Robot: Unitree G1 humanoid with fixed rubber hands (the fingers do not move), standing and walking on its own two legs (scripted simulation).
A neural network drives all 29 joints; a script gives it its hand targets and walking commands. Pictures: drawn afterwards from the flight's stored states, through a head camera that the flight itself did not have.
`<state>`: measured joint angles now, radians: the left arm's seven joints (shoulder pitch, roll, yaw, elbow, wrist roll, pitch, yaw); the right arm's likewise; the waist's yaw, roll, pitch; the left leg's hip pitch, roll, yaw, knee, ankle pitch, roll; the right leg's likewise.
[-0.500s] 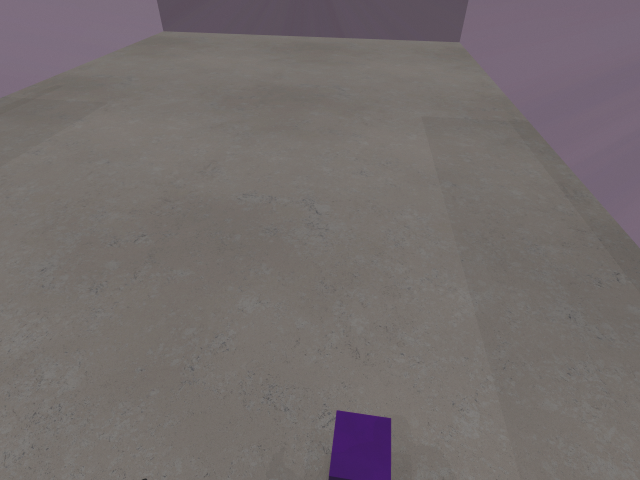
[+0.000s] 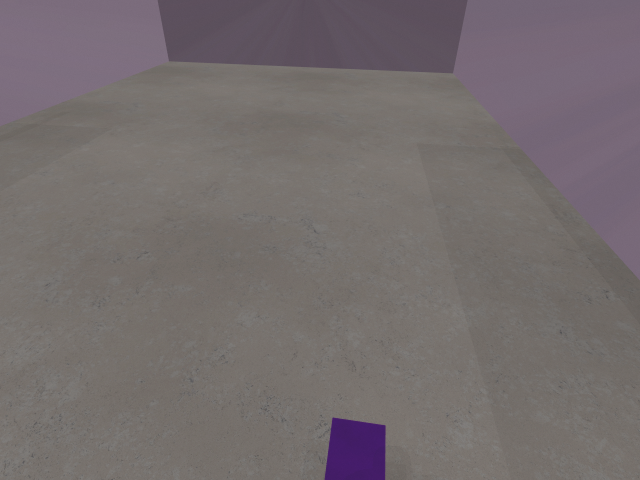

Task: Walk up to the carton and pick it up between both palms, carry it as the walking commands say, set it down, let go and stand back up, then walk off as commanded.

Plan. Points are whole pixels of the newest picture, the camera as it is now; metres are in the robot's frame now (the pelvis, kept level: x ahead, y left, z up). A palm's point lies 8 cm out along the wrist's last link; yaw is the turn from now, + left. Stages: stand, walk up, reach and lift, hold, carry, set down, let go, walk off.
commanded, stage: stand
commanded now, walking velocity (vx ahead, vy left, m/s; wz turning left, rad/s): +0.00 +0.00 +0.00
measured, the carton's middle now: (354, 470) +0.49 -0.11 -0.67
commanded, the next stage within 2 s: walk off in 1.16 s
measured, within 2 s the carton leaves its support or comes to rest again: neither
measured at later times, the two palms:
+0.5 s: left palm out of the picture -0.02 +0.30 -0.12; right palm out of the picture -0.02 -0.27 -0.13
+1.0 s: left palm out of the picture +0.00 +0.30 -0.12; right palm out of the picture +0.02 -0.27 -0.12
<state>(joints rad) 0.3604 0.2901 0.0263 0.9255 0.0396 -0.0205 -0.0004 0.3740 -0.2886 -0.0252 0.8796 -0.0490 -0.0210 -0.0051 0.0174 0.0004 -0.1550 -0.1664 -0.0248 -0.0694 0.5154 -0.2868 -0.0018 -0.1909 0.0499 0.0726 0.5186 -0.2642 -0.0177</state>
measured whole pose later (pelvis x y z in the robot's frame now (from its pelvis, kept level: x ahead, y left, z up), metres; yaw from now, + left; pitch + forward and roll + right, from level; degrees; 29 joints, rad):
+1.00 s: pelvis -0.03 +0.01 +0.00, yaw +0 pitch -4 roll +0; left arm 0.25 0.31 0.01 1.08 0.02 -0.01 0.00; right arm 0.24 -0.32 -0.01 1.06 -0.02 -0.01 0.00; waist 0.02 0.01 -0.01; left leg -0.20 -0.05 -0.06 0.50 -0.23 0.01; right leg -0.22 0.03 0.08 0.49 -0.20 0.01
